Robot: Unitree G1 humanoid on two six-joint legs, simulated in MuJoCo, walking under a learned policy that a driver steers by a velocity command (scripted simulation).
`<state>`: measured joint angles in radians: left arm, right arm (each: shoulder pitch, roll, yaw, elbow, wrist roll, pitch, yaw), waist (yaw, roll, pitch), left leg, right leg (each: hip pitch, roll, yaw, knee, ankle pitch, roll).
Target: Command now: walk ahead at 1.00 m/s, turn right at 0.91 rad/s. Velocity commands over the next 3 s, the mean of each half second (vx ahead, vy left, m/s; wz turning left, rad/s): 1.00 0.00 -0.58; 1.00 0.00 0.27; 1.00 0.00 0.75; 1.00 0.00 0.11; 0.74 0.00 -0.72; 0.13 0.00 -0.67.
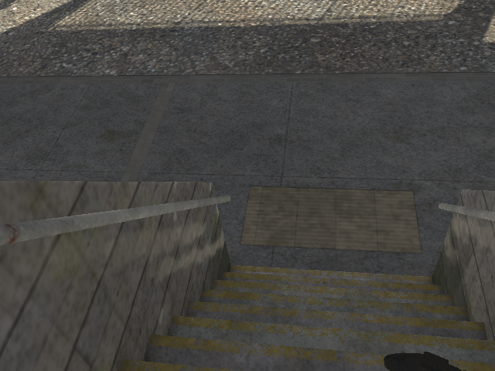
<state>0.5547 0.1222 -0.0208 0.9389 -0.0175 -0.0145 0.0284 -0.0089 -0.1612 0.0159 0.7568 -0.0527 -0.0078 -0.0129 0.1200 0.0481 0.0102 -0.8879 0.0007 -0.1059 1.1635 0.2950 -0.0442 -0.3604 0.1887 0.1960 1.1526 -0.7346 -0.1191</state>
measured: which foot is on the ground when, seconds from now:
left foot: up 0.00-0.18, down 0.20-0.62, up 0.64-1.00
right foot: down 0.00-0.20, up 0.22-0.60, down 0.62-1.00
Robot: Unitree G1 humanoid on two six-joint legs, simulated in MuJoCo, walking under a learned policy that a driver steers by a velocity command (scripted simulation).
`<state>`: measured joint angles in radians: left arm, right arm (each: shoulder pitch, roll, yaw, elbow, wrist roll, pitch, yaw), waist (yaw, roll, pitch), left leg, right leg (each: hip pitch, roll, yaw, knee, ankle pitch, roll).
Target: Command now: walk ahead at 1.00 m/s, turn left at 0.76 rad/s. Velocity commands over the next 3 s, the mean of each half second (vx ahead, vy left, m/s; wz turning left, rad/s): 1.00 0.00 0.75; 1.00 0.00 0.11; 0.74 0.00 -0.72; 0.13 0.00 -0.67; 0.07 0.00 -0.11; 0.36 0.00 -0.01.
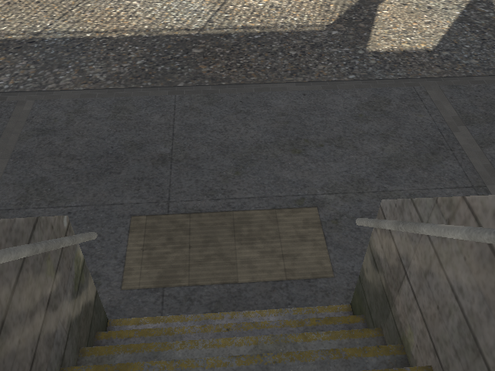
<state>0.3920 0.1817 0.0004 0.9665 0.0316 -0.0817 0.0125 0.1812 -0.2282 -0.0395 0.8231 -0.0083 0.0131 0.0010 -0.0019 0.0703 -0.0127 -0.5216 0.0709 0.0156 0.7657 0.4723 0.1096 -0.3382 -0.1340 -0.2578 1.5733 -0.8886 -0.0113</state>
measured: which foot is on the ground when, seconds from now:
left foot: up 0.00-0.02, down 0.04-0.50, up 0.52-0.94, down 0.96-1.00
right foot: down 0.00-0.02, up 0.04-0.48, down 0.50-0.92, up 0.94-1.00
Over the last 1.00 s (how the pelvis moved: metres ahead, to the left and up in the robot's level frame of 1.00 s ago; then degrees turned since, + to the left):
0.53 -0.06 -0.57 -5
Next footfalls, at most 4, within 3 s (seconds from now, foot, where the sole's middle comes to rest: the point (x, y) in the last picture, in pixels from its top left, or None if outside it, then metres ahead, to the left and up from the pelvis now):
0.04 left None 0.11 0.09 -0.84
0.50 right None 0.34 -0.09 -1.08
0.96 left None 0.53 0.29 -1.32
1.34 right None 0.77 0.19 -1.56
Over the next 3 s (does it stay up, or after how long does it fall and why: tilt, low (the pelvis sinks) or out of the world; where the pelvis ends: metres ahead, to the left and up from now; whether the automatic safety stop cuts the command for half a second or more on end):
stays up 0.90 0.38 -0.94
